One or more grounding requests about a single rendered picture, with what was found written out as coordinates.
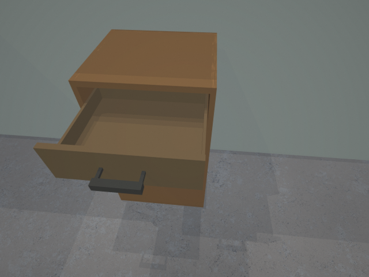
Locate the drawer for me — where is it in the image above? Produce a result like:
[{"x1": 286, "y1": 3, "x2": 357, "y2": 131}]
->
[{"x1": 33, "y1": 88, "x2": 208, "y2": 190}]

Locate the handle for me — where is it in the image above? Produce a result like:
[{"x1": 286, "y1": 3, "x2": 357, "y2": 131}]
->
[{"x1": 88, "y1": 167, "x2": 146, "y2": 195}]

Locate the cabinet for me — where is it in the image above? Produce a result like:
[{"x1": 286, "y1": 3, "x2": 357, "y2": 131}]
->
[{"x1": 68, "y1": 29, "x2": 217, "y2": 207}]

